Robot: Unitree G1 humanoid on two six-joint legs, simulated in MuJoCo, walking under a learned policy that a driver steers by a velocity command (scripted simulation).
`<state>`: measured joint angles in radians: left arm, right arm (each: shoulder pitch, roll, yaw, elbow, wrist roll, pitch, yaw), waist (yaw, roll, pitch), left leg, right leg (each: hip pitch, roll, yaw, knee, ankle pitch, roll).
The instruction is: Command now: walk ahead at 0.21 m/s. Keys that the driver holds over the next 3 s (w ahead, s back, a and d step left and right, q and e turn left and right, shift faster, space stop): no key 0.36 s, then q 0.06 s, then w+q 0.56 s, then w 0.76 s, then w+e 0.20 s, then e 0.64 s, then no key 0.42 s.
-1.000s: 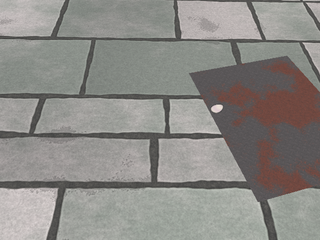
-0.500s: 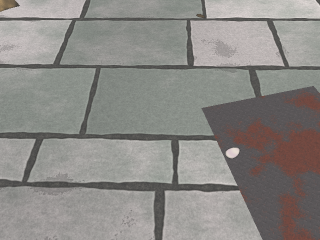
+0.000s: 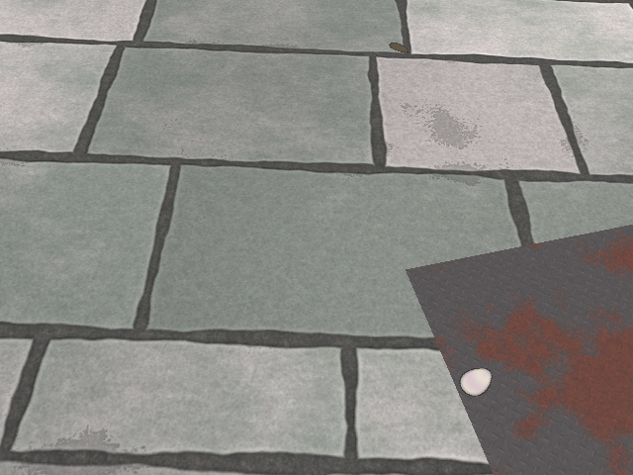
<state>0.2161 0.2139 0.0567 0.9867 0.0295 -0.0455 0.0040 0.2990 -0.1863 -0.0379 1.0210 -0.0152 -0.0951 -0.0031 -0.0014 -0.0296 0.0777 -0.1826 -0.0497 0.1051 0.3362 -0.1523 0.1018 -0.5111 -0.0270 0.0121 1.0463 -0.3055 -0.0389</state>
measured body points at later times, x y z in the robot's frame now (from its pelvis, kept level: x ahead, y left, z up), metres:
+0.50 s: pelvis +0.09 -0.03 -0.01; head +0.10 -0.03 +0.44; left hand +0.13 +0.20 -0.16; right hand +0.08 -0.25 -0.17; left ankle +0.02 +0.06 -0.75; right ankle +0.13 -0.11 -0.75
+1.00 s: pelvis +0.18 +0.06 +0.00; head +0.18 +0.09 +0.45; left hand +0.25 +0.34 -0.13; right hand +0.22 -0.19 -0.13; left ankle +0.12 +0.10 -0.75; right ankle +0.26 -0.08 -0.68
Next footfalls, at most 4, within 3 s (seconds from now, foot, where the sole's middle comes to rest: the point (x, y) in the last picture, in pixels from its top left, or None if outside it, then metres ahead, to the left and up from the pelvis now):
0.22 right None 0.17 -0.11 -0.78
0.80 left None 0.15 0.12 -0.78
1.30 right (277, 436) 0.54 0.08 -0.78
1.82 left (153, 349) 0.74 0.37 -0.78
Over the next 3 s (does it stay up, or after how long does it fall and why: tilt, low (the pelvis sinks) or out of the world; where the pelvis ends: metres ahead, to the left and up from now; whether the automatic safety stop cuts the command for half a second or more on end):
stays up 0.85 0.34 0.00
